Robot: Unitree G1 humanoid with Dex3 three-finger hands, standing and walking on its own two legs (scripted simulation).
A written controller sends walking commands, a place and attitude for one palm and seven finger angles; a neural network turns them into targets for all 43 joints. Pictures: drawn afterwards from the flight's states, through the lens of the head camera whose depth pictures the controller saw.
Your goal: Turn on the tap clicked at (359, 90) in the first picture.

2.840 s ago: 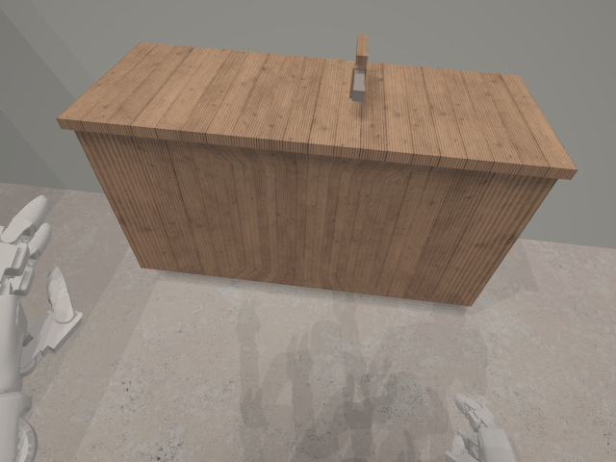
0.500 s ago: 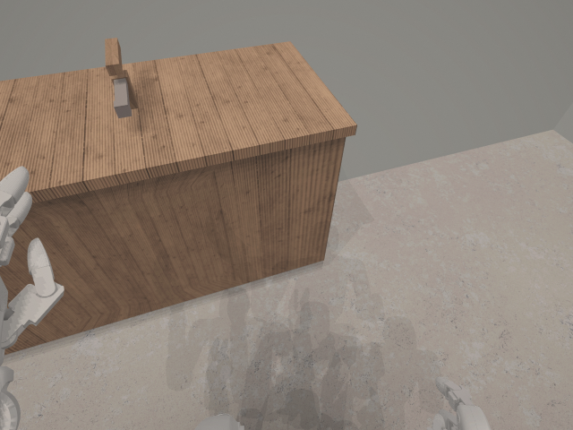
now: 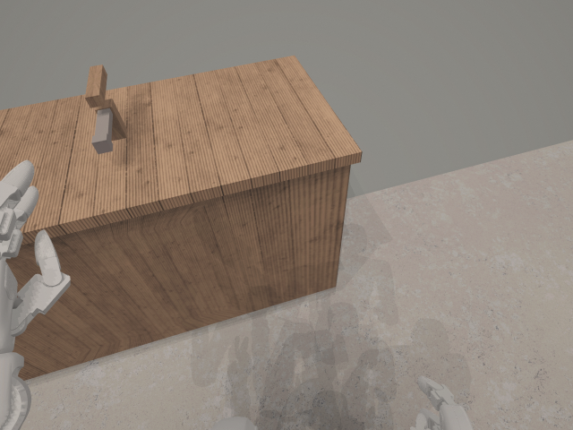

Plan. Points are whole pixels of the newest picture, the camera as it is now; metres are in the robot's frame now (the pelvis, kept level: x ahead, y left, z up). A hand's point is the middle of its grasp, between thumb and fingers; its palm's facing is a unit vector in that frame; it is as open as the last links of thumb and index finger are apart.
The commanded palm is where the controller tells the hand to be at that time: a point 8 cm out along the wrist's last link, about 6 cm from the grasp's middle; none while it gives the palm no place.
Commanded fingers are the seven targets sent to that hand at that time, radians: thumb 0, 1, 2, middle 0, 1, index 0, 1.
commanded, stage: take the last steps up to it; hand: left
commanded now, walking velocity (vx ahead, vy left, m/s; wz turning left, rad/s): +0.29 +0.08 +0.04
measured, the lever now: (102, 143) +0.59 +0.42 +0.06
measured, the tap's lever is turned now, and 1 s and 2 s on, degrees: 0 0 0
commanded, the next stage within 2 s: come to a stop and stand still in 0.54 s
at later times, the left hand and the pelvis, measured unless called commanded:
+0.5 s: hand (120, 186) +0.34 +0.22 +0.20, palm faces +0.39 -0.81 -0.44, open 7.4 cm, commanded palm +0.28 +0.27 +0.19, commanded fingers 0.00 0.90 0.90 -0.20 -0.30 -0.20 -0.30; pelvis +0.12 -0.01 +0.01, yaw +0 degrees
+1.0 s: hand (137, 162) +0.39 +0.22 +0.19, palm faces +0.41 -0.81 -0.41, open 7.4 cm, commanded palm +0.33 +0.26 +0.19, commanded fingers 0.00 0.90 0.90 -0.20 -0.30 -0.20 -0.30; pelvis +0.17 -0.02 +0.01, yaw +0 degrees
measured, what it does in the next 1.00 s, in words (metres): walks ahead: left foot, then right foot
